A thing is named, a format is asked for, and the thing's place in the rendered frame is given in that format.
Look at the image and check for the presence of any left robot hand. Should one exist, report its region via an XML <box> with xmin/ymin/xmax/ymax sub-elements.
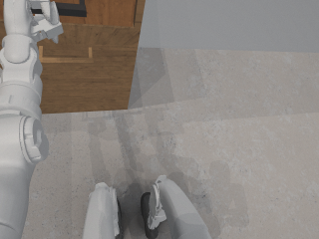
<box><xmin>3</xmin><ymin>0</ymin><xmax>64</xmax><ymax>45</ymax></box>

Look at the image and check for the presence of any robot left forearm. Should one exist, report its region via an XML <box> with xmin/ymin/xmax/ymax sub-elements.
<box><xmin>0</xmin><ymin>34</ymin><xmax>43</xmax><ymax>122</ymax></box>

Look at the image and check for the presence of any left robot upper arm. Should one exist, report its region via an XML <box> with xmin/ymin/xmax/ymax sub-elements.
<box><xmin>0</xmin><ymin>116</ymin><xmax>49</xmax><ymax>239</ymax></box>

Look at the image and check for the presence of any handle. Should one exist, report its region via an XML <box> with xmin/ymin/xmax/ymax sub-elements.
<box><xmin>39</xmin><ymin>57</ymin><xmax>94</xmax><ymax>67</ymax></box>
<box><xmin>3</xmin><ymin>0</ymin><xmax>87</xmax><ymax>17</ymax></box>

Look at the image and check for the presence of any drawer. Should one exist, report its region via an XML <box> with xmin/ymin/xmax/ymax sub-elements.
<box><xmin>0</xmin><ymin>0</ymin><xmax>136</xmax><ymax>27</ymax></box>

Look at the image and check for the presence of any robot right shin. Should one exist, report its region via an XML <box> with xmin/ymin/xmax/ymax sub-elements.
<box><xmin>148</xmin><ymin>175</ymin><xmax>166</xmax><ymax>229</ymax></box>

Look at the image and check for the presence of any robot left thigh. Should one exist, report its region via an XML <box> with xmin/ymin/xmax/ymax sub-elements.
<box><xmin>81</xmin><ymin>186</ymin><xmax>119</xmax><ymax>239</ymax></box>

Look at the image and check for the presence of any cabinet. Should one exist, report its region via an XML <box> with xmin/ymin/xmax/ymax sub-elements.
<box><xmin>0</xmin><ymin>0</ymin><xmax>146</xmax><ymax>115</ymax></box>

